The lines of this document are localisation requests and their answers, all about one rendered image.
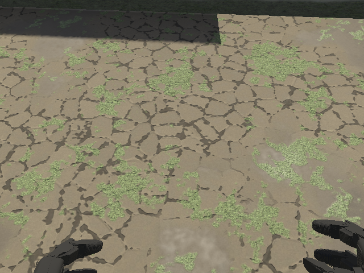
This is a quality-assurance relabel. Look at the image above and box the left robot hand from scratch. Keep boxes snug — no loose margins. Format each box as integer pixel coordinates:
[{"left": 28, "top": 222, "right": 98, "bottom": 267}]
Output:
[{"left": 34, "top": 238, "right": 103, "bottom": 273}]

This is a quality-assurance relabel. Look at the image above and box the right robot hand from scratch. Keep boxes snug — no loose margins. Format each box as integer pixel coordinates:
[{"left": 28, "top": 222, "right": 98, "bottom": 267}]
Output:
[{"left": 303, "top": 220, "right": 364, "bottom": 273}]

